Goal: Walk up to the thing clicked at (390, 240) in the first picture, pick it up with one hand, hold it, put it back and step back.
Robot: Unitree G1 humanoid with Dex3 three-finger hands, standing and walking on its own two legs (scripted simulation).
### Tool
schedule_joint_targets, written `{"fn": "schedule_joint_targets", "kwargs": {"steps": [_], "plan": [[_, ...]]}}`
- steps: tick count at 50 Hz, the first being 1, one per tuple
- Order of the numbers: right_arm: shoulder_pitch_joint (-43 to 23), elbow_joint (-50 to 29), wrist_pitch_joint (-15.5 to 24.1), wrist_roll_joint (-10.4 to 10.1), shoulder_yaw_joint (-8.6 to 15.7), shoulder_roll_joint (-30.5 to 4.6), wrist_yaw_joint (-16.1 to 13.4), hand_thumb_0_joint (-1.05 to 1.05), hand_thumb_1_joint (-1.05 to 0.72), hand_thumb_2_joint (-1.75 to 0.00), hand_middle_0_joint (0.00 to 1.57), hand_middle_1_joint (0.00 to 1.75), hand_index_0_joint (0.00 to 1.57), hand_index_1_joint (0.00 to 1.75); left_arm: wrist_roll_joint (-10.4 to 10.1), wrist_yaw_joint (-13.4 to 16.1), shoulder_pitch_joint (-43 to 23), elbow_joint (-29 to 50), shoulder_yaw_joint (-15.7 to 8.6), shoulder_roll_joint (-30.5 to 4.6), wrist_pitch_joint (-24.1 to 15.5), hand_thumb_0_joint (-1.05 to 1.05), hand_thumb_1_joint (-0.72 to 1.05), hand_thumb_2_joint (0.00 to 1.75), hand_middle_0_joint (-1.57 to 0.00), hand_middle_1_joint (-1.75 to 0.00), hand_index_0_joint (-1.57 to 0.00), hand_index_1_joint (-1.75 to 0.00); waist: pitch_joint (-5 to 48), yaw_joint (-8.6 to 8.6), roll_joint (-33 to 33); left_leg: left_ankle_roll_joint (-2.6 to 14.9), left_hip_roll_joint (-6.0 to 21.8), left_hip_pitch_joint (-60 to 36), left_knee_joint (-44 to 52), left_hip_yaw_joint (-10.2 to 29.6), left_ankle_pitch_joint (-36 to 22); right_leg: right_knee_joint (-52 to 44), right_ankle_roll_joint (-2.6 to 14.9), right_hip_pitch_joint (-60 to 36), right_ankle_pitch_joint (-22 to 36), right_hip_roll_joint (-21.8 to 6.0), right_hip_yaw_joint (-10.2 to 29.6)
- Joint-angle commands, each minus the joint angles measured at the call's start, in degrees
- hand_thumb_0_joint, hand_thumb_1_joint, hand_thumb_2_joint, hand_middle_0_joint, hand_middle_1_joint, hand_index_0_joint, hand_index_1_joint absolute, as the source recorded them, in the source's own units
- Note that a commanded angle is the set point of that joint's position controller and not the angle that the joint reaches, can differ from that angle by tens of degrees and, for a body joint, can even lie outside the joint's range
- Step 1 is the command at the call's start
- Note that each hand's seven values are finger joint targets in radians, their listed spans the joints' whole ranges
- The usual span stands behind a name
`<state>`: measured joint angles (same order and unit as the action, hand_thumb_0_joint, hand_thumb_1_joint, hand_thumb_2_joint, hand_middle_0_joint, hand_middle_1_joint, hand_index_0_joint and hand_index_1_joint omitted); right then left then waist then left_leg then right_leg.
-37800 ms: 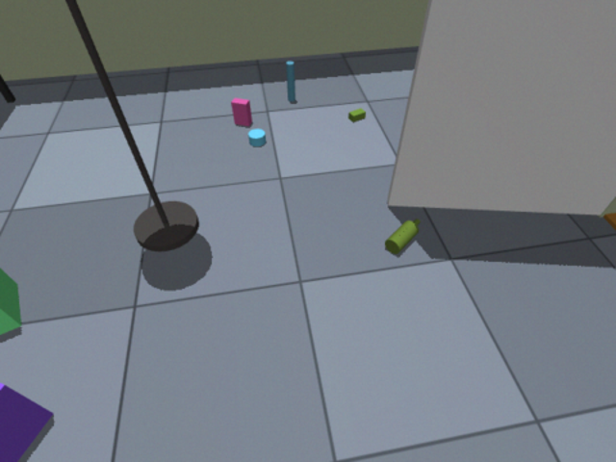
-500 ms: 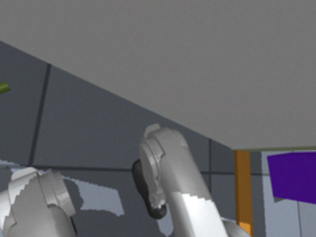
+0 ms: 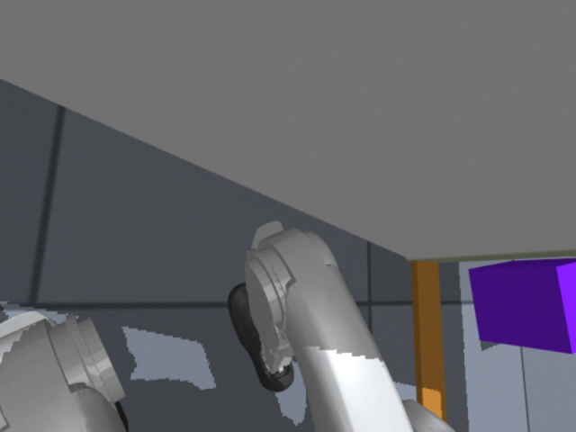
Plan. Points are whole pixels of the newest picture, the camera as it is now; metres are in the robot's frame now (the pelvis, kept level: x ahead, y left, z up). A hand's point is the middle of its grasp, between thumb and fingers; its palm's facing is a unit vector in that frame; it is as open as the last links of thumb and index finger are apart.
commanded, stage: close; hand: left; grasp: from above
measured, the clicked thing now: out of the picture +0.48 +0.31 -0.27
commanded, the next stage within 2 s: settle in 1.40 s
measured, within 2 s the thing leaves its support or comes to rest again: leaves its support in 1.84 s
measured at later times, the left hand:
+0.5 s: hand out of the picture +0.45 +0.33 -0.25, palm faces -0.41 -0.22 -0.88, open 11.2 cm
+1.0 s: hand out of the picture +0.45 +0.33 -0.25, palm faces -0.41 -0.21 -0.89, open 9.9 cm
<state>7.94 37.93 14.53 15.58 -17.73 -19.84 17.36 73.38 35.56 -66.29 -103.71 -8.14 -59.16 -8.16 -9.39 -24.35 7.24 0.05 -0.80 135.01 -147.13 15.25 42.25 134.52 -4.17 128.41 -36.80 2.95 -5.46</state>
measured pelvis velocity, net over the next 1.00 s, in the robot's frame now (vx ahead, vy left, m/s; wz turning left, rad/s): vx -0.01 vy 0.00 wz -0.01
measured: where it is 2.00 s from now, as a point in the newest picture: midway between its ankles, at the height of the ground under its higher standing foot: (197, 403)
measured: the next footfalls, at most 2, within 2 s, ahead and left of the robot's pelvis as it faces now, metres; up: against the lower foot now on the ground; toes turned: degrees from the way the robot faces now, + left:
none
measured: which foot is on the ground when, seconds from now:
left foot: down 0.00-1.00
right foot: down 0.00-1.00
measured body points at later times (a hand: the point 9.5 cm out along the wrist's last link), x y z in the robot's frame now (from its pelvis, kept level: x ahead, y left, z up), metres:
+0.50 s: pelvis +0.00 +0.00 +0.00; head +0.28 +0.14 +0.33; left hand +0.47 +0.33 -0.20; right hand +0.04 -0.25 -0.04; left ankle +0.06 +0.12 -0.27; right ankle +0.13 -0.14 -0.27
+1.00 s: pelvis -0.01 +0.00 +0.01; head +0.28 +0.14 +0.33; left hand +0.47 +0.33 -0.20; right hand +0.03 -0.24 -0.03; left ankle +0.06 +0.12 -0.27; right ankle +0.13 -0.14 -0.27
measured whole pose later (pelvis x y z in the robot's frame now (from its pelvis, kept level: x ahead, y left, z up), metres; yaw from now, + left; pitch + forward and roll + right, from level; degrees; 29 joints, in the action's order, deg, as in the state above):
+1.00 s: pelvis -0.01 +0.00 +0.01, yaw -1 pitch +28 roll -17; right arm 7.5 36.8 15.6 15.3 -18.9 -20.7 17.1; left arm 71.5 36.3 -66.0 -103.9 -7.1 -60.7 -8.5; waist -11.1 -24.5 8.1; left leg 0.3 -0.4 133.9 -145.9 15.9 41.8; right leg 132.5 -4.3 126.8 -35.9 2.8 -6.4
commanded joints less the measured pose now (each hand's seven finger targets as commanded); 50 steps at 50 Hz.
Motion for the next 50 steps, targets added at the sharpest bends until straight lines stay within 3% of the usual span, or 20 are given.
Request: {"fn": "schedule_joint_targets", "kwargs": {"steps": [1,2,3,6,8,9,12,14,15,18,22,23,27,29,31,33,36,44,48,50], "plan": [[11.0,0.5,0.4,-0.8,5.4,-19.8,-0.6,0.0,-0.89,-0.9,0.2,0.3,0.2,0.3,-1.5,2.5,-13.9,5.3,-0.4,-11.7,0.0,0.0,-0.26,0.77,-0.27,-0.87,-0.28,-0.85,34.1,-3.14,-31.9,-0.36,2.3,-28.9,17.1,-6.0,-14.2,-8.6,4.56,-19.4,14.7,1.3,-9.9],[10.8,0.9,0.3,-1.0,5.7,-19.9,-0.9,0.0,-0.89,-0.9,0.2,0.3,0.2,0.3,-1.7,2.6,-14.9,8.0,-1.2,-13.6,-0.3,0.0,-0.25,0.76,-0.27,-0.86,-0.29,-0.84,36.4,-1.93,-33.5,-0.6,2.6,-30.6,17.5,-5.8,-14.9,-8.6,4.73,-20.1,15.0,1.5,-9.8],[10.3,0.9,0.4,-0.9,6.3,-20.4,-1.1,0.0,-0.89,-0.9,0.2,0.3,0.2,0.3,-1.3,2.6,-14.1,6.5,-0.8,-13.2,0.0,0.0,-0.25,0.76,-0.29,-0.84,-0.3,-0.84,35.7,-1.9,-34.3,-0.81,2.6,-30.9,17.8,-5.6,-14.3,-8.2,4.97,-19.2,14.5,1.5,-9.9],[10.8,0.6,0.4,-0.6,5.6,-19.6,-0.6,0.0,-0.89,-0.9,0.2,0.3,0.2,0.3,-1.5,2.6,-12.7,5.4,0.2,-10.8,0.1,0.0,-0.21,0.72,-0.3,-0.84,-0.32,-0.82,35.1,-3.2,-32.2,-0.59,2.6,-29.6,17.1,-5.6,-14.4,-8.6,4.62,-20.2,15.1,1.7,-10.2],[11.1,0.9,0.4,-0.6,5.7,-19.8,-0.6,0.0,-0.89,-0.9,0.2,0.3,0.2,0.3,-2.0,2.7,-13.5,6.2,-0.3,-11.4,-0.1,0.0,-0.19,0.7,-0.32,-0.84,-0.34,-0.81,35.9,-3.05,-32.7,-0.61,2.7,-30.2,17.1,-5.6,-15.1,-8.8,4.66,-21.0,15.8,1.6,-10.2],[10.9,1.0,0.8,-0.7,6.1,-20.2,-0.5,0.0,-0.89,-0.9,0.2,0.3,0.2,0.3,-2.0,2.3,-12.9,5.6,0.8,-9.9,0.1,0.0,-0.18,0.7,-0.34,-0.81,-0.35,-0.8,34.4,-3.37,-32.6,-0.61,2.6,-30.0,16.8,-5.7,-14.8,-8.5,4.6,-19.8,15.5,1.4,-10.2],[11.6,1.3,0.7,-0.9,5.8,-20.3,-0.4,0.0,-0.89,-0.9,0.2,0.3,0.2,0.3,-2.0,2.6,-15.1,9.0,-0.8,-12.6,-0.3,0.0,-0.12,0.67,-0.38,-0.78,-0.39,-0.76,38.1,-2.7,-35.6,-1.09,2.9,-33.4,17.7,-4.9,-17.9,-8.1,4.85,-20.5,17.2,1.4,-10.6],[10.8,0.9,0.9,-0.9,5.5,-19.6,-0.1,0.0,-0.89,-0.9,0.2,0.3,0.2,0.3,-1.8,2.3,-12.0,4.7,0.8,-9.9,0.1,0.0,-0.09,0.63,-0.4,-0.76,-0.42,-0.74,33.6,-3.48,-32.1,-0.79,2.9,-30.3,17.1,-5.2,-15.8,-8.3,4.56,-19.8,16.1,1.5,-10.7],[10.8,1.1,0.9,-0.9,5.5,-20.0,-0.2,0.0,-0.89,-0.9,0.2,0.3,0.2,0.3,-2.2,2.5,-12.7,4.6,0.8,-10.3,0.0,0.0,-0.09,0.63,-0.4,-0.75,-0.42,-0.74,33.0,-3.72,-31.7,-0.7,2.8,-28.9,17.3,-5.2,-14.7,-8.8,4.6,-20.3,15.3,1.6,-10.4],[10.7,0.9,0.8,-0.9,5.5,-20.4,-0.4,0.0,-0.89,-0.9,0.2,0.3,0.2,0.3,-2.0,2.4,-14.1,6.8,-0.5,-12.7,-0.4,0.0,-0.05,0.59,-0.42,-0.73,-0.45,-0.71,35.1,-2.67,-34.0,-0.9,2.9,-31.3,18.2,-4.8,-15.6,-8.5,4.83,-19.5,15.3,1.3,-10.6],[10.3,0.2,1.0,-0.7,5.1,-20.3,-0.3,0.0,-0.89,-0.9,0.2,0.3,0.2,0.3,-2.1,2.2,-12.9,4.3,1.0,-10.4,-0.6,0.0,0.01,0.55,-0.46,-0.71,-0.49,-0.68,32.0,-4.06,-30.8,-0.65,2.8,-29.1,17.8,-4.8,-13.4,-8.8,4.48,-19.1,14.1,1.2,-10.7],[10.5,0.5,0.9,-0.8,5.4,-20.7,-0.5,0.0,-0.89,-0.9,0.2,0.3,0.2,0.3,-2.1,2.5,-13.9,6.4,0.4,-12.0,-1.0,0.0,0.04,0.53,-0.48,-0.7,-0.51,-0.66,33.8,-3.4,-32.4,-0.83,2.9,-30.5,18.4,-4.6,-14.1,-9.0,4.69,-19.8,14.4,1.4,-10.6],[10.5,-0.2,1.0,-0.8,5.1,-20.5,-0.6,0.0,-0.89,-0.9,0.2,0.3,0.2,0.3,-2.3,2.5,-12.9,5.5,1.2,-11.8,-0.9,0.0,0.11,0.5,-0.55,-0.64,-0.58,-0.62,32.9,-3.86,-30.4,-0.18,2.7,-28.5,17.2,-5.7,-12.4,-10.3,4.37,-21.2,13.9,1.6,-10.1],[11.1,0.6,1.0,-1.0,5.4,-20.8,-0.9,0.0,-0.89,-0.9,0.2,0.3,0.2,0.3,-2.5,2.9,-14.2,7.2,0.2,-13.2,-1.2,0.0,0.13,0.5,-0.58,-0.63,-0.6,-0.6,35.1,-3.29,-31.8,-0.51,2.9,-30.2,18.0,-5.3,-13.6,-10.1,4.59,-21.5,14.6,1.6,-10.2],[10.7,0.5,1.1,-0.9,5.2,-20.5,-0.9,0.0,-0.89,-0.9,0.2,0.3,0.2,0.3,-2.4,3.0,-13.3,6.1,0.3,-12.2,-0.9,0.0,0.14,0.47,-0.58,-0.62,-0.6,-0.59,35.1,-3.32,-33.3,-1.03,3.2,-31.9,18.5,-4.5,-14.9,-9.1,4.7,-20.5,15.2,1.4,-10.7],[10.3,0.3,1.1,-0.6,4.9,-20.3,-0.7,0.0,-0.89,-0.9,0.2,0.3,0.2,0.3,-2.2,3.0,-13.0,4.6,2.1,-9.8,-0.8,0.0,0.18,0.42,-0.59,-0.6,-0.62,-0.56,32.7,-4.5,-32.0,-0.93,3.1,-30.1,18.2,-4.4,-13.5,-9.1,4.55,-19.7,14.4,1.4,-11.0],[10.7,0.1,0.8,-0.9,4.8,-20.6,-0.9,0.0,-0.89,-0.9,0.2,0.3,0.2,0.3,-2.2,3.4,-13.7,6.1,0.7,-12.6,-0.6,0.0,0.21,0.4,-0.62,-0.57,-0.66,-0.54,34.2,-3.39,-32.3,-0.77,3.0,-30.3,18.0,-4.9,-14.6,-9.8,4.57,-21.2,15.4,1.5,-10.5],[9.8,0.0,1.1,-0.8,4.8,-20.6,-0.9,0.0,-0.89,-0.9,0.2,0.3,0.2,0.3,-2.7,2.9,-12.7,4.9,1.6,-11.6,-0.3,0.0,0.38,0.42,-0.77,-0.55,-0.8,-0.52,31.8,-3.65,-31.2,-0.82,3.0,-29.4,18.7,-4.8,-11.3,-10.2,4.58,-20.0,12.9,1.5,-10.5],[10.6,0.1,0.9,-1.0,5.1,-21.0,-1.1,0.0,-0.89,-0.9,0.2,0.3,0.2,0.3,-2.3,3.1,-13.1,5.6,1.4,-12.3,-0.3,0.0,0.43,0.43,-0.82,-0.53,-0.84,-0.5,33.4,-3.68,-32.2,-0.85,3.0,-30.0,18.9,-4.5,-12.9,-10.1,4.68,-20.6,14.2,1.5,-10.5],[10.3,-0.1,1.2,-0.9,4.7,-20.4,-0.7,0.0,-0.89,-0.9,0.2,0.3,0.2,0.3,-2.3,2.8,-13.0,4.7,1.8,-10.9,-0.1,0.0,0.46,0.4,-0.83,-0.53,-0.86,-0.49,32.2,-3.85,-32.3,-1.16,3.2,-30.9,19.0,-4.0,-13.8,-9.0,4.64,-18.9,14.4,1.1,-11.0]]}}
